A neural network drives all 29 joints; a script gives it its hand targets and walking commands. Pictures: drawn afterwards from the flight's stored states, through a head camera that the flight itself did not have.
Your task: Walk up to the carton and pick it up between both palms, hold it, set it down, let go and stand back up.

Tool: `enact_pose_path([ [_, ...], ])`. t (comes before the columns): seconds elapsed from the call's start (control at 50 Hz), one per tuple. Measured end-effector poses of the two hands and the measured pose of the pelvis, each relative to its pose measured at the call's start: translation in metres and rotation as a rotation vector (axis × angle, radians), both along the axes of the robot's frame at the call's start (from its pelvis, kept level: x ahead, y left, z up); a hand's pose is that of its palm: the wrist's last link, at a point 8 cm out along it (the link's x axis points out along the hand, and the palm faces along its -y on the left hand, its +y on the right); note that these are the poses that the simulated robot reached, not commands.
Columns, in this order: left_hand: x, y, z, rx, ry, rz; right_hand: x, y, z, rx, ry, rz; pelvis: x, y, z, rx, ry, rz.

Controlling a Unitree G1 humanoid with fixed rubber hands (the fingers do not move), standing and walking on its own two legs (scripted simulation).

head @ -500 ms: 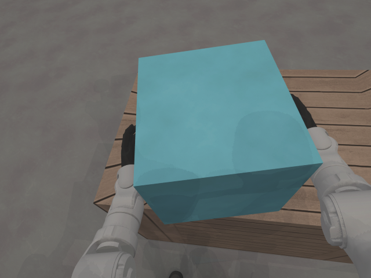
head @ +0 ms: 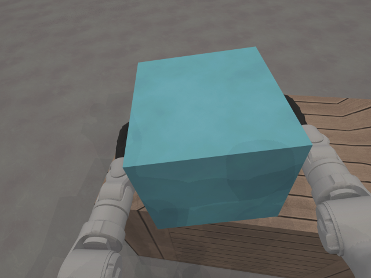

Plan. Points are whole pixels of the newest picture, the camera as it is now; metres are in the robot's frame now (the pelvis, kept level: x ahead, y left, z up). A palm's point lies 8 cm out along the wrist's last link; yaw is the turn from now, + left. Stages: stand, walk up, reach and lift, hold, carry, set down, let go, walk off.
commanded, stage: reach and lift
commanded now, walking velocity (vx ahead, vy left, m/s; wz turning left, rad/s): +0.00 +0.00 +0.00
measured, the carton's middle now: (206, 138) +0.43 +0.04 +0.05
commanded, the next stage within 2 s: none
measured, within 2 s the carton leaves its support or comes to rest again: neither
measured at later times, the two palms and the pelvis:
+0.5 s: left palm (127, 135) +0.38 +0.21 +0.10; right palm (308, 124) +0.43 -0.17 +0.12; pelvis +0.01 +0.03 +0.01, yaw +0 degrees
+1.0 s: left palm (111, 114) +0.38 +0.23 +0.16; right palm (314, 114) +0.41 -0.15 +0.18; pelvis +0.02 +0.04 +0.02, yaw +0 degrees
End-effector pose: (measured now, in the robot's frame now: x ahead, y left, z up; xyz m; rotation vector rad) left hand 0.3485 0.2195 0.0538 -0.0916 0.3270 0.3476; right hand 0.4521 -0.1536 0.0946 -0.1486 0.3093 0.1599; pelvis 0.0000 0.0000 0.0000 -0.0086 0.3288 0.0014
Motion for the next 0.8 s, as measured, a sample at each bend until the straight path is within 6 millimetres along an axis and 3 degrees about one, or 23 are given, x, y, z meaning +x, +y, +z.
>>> enact_pose_path([
  [0.26,0.022,0.003,0.046,0.028,-0.053,-0.080,-0.009,-0.004,0.041,0.075,-0.043,-0.101,-0.003,0.013,0.004,0.001,-0.060,0.021],
  [0.46,0.027,-0.004,0.042,0.036,0.001,-0.123,-0.017,-0.014,0.031,0.070,0.008,-0.140,0.004,0.024,0.009,0.003,-0.108,0.003],
  [0.58,0.036,-0.004,0.051,0.065,-0.017,-0.149,-0.022,-0.015,0.028,0.090,-0.010,-0.181,0.012,0.027,0.009,-0.002,-0.092,-0.006],
  [0.8,0.041,-0.001,0.095,0.089,-0.094,-0.171,-0.030,-0.012,0.064,0.135,-0.077,-0.235,0.022,0.036,0.014,-0.003,-0.197,-0.002],
])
